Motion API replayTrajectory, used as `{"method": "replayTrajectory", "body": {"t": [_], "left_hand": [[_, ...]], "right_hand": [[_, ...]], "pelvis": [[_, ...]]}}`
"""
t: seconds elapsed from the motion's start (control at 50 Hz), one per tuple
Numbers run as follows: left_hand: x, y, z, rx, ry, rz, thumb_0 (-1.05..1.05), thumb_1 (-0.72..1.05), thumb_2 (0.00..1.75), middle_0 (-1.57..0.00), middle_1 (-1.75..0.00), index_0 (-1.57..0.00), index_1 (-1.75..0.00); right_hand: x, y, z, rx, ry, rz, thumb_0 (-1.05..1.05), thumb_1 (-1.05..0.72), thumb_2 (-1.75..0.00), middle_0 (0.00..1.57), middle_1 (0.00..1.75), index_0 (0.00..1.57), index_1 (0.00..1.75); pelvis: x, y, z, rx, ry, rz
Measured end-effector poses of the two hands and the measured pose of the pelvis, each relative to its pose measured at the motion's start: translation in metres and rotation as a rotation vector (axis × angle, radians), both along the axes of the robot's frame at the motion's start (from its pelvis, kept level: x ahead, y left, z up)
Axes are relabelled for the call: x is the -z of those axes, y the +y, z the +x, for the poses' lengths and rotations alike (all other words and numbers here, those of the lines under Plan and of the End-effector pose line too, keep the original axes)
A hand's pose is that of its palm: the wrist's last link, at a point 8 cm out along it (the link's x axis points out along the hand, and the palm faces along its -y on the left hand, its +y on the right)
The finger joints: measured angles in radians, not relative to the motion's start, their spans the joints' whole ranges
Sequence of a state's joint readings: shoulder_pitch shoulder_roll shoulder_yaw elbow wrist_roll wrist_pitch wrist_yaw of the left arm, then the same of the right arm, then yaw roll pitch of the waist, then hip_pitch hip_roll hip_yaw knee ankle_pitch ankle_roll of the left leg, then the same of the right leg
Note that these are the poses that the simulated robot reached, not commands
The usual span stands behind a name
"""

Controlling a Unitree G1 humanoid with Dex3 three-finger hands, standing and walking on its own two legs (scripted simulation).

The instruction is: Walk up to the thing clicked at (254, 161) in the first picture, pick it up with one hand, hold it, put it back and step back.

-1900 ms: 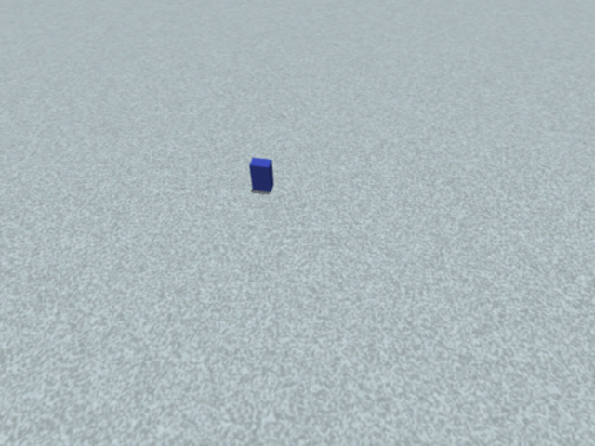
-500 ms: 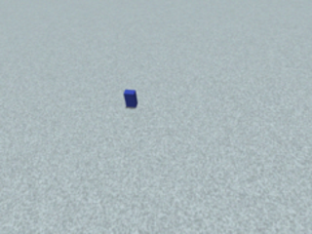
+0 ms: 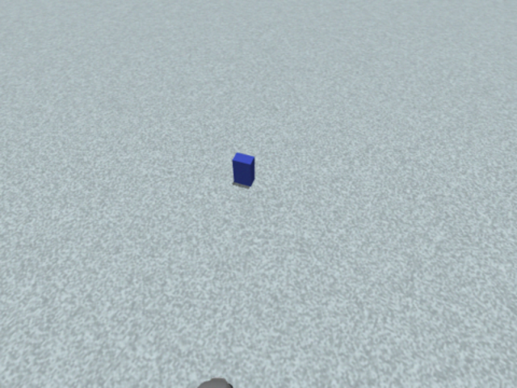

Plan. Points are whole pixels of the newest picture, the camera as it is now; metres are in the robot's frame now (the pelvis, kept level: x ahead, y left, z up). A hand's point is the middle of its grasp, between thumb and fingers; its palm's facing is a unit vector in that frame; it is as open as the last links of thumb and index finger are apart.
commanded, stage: walk up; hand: left
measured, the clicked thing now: (244, 169) +1.21 +0.18 -0.68
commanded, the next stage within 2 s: none
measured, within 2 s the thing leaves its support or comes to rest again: neither
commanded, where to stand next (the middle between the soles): +0.85 +0.00 m, yaw -5 degrees
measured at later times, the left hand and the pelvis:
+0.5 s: hand (163, 270) +0.36 +0.24 -0.13, palm faces -0.05 -0.90 -0.43, open 7.4 cm; pelvis +0.26 -0.04 -0.02, yaw -2 degrees
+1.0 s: hand (158, 226) +0.48 +0.29 -0.15, palm faces -0.08 -0.93 -0.37, open 7.4 cm; pelvis +0.45 +0.01 +0.00, yaw -3 degrees
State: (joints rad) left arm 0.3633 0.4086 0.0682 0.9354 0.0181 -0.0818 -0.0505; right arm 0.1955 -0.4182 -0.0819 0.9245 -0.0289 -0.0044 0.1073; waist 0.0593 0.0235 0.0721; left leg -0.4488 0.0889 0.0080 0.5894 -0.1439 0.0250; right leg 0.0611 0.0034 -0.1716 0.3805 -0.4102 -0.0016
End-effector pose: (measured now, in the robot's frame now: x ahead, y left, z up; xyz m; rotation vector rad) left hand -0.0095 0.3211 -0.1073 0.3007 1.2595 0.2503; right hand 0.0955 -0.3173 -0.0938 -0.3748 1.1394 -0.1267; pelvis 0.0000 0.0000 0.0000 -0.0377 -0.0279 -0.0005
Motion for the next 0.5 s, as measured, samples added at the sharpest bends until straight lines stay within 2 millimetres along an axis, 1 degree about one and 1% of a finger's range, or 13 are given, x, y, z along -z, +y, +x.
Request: {"method": "replayTrajectory", "body": {"t": [0.06, 0.1, 0.14, 0.22, 0.32, 0.4, 0.46, 0.5], "left_hand": [[0.014, 0.010, 0.036, -0.001, 0.032, -0.002, 0.01, 0.90, 0.89, -0.20, -0.30, -0.20, -0.30], [0.014, 0.011, 0.065, 0.010, 0.040, -0.010, 0.01, 0.90, 0.89, -0.20, -0.30, -0.20, -0.30], [0.009, 0.010, 0.098, 0.041, 0.025, -0.015, 0.01, 0.90, 0.89, -0.20, -0.30, -0.20, -0.30], [-0.006, 0.009, 0.173, 0.087, -0.070, -0.015, 0.01, 0.90, 0.89, -0.20, -0.30, -0.20, -0.30], [-0.020, 0.000, 0.257, 0.149, -0.154, 0.004, 0.01, 0.90, 0.89, -0.20, -0.30, -0.20, -0.30], [-0.023, -0.016, 0.315, 0.194, -0.178, 0.031, 0.01, 0.90, 0.90, -0.20, -0.30, -0.20, -0.30], [-0.019, -0.029, 0.348, 0.181, -0.199, 0.063, 0.01, 0.90, 0.90, -0.20, -0.30, -0.20, -0.30], [-0.020, -0.037, 0.359, 0.165, -0.218, 0.073, 0.01, 0.90, 0.89, -0.20, -0.30, -0.20, -0.30]], "right_hand": [[0.001, 0.015, 0.052, -0.026, -0.053, -0.012, 0.01, -0.91, -0.90, 0.20, 0.30, 0.20, 0.30], [-0.003, 0.024, 0.077, -0.025, -0.110, -0.008, 0.01, -0.91, -0.90, 0.20, 0.30, 0.20, 0.30], [-0.008, 0.028, 0.093, 0.005, -0.141, 0.003, 0.01, -0.91, -0.90, 0.20, 0.30, 0.20, 0.30], [-0.014, 0.028, 0.110, 0.045, -0.128, 0.009, 0.00, -0.90, -0.90, 0.20, 0.30, 0.21, 0.30], [-0.005, 0.011, 0.127, 0.078, -0.077, 0.010, 0.00, -0.90, -0.90, 0.20, 0.30, 0.21, 0.30], [0.015, -0.014, 0.150, 0.110, -0.053, 0.020, 0.01, -0.90, -0.90, 0.20, 0.30, 0.21, 0.30], [0.037, -0.036, 0.176, 0.122, -0.029, 0.022, 0.01, -0.90, -0.90, 0.20, 0.30, 0.21, 0.30], [0.044, -0.042, 0.196, 0.115, -0.005, 0.025, 0.01, -0.90, -0.90, 0.20, 0.30, 0.20, 0.30]], "pelvis": [[0.008, 0.009, 0.035, 0.007, 0.003, 0.046], [0.007, 0.015, 0.054, 0.006, 0.001, 0.032], [0.001, 0.017, 0.075, 0.004, -0.004, 0.024], [-0.008, 0.014, 0.116, 0.012, -0.012, 0.041], [-0.007, 0.003, 0.164, 0.027, -0.026, 0.062], [0.004, -0.014, 0.205, 0.039, -0.031, 0.076], [0.019, -0.030, 0.239, 0.037, -0.033, 0.051], [0.021, -0.038, 0.255, 0.029, -0.040, 0.044]]}}
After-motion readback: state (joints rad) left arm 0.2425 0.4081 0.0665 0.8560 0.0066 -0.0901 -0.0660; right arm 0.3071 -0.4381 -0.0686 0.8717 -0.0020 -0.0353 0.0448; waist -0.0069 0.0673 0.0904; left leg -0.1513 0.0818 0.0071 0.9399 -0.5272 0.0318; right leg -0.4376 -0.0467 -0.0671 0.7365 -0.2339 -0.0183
